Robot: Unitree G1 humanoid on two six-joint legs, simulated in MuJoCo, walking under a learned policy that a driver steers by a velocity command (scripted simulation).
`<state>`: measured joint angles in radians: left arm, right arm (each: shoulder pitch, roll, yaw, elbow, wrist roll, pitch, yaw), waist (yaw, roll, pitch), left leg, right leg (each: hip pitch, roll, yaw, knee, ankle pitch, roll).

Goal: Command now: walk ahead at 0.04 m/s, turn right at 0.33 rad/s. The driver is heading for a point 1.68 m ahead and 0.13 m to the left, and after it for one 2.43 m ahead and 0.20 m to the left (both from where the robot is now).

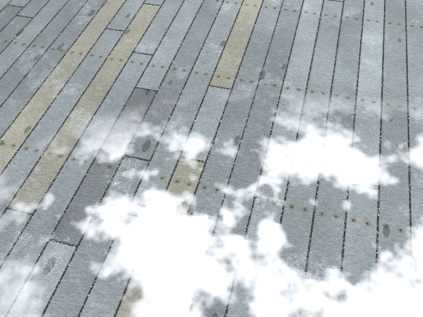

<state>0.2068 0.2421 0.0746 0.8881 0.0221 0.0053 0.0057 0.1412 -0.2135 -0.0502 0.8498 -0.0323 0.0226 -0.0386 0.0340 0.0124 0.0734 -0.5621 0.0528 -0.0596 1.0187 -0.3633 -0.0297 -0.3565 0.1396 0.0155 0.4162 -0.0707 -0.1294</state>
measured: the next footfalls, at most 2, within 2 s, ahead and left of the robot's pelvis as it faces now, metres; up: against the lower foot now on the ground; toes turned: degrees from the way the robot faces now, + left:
left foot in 0.24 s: +0.05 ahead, +0.14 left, +0.00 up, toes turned -3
left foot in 1.22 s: +0.43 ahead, +0.10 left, +0.00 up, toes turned +1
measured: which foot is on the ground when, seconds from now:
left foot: up 0.00-0.22, down 0.24-0.78, up 0.80-1.00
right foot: down 0.00-1.00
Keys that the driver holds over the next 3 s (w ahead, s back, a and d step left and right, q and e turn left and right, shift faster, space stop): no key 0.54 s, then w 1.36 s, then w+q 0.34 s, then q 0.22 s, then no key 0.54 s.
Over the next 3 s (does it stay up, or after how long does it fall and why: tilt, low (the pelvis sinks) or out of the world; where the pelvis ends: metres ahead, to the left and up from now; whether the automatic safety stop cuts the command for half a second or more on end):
stays up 1.04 -0.02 0.01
